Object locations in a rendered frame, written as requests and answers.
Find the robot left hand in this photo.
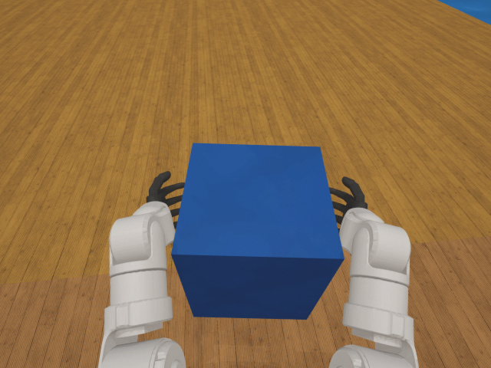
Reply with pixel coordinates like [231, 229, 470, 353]
[147, 171, 185, 229]

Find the left robot upper arm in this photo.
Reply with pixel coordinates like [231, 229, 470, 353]
[101, 337, 186, 368]

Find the robot left forearm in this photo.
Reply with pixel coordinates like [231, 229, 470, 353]
[98, 201, 175, 368]

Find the robot right forearm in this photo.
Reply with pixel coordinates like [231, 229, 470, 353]
[339, 208, 419, 368]

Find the robot right hand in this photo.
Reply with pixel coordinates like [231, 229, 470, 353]
[329, 176, 367, 232]

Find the carton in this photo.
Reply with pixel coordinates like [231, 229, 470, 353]
[171, 143, 344, 320]

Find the right robot upper arm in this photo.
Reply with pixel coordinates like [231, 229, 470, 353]
[329, 344, 413, 368]

